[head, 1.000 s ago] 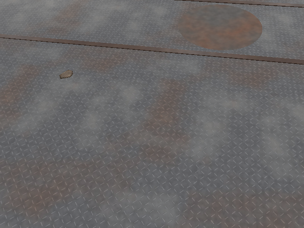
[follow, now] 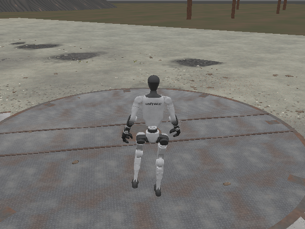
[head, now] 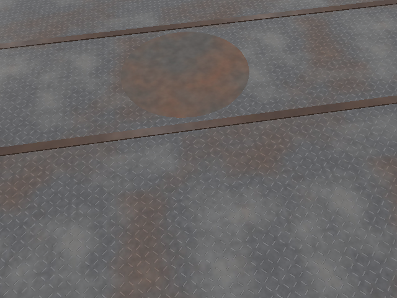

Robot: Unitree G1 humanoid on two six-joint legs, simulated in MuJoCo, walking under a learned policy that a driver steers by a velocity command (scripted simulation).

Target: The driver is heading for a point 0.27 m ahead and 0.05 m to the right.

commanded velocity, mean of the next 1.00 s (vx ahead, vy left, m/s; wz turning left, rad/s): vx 0.15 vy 0.00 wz -0.17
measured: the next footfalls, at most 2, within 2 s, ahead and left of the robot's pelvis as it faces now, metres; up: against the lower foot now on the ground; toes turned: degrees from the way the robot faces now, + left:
left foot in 0.24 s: +0.34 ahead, +0.14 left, +0.00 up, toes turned -9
right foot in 0.54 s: +0.26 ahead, -0.10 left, +0.00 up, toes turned -6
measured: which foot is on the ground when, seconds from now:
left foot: up 0.00-0.22, down 0.24-1.00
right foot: down 0.00-0.26, up 0.28-0.52, down 0.54-1.00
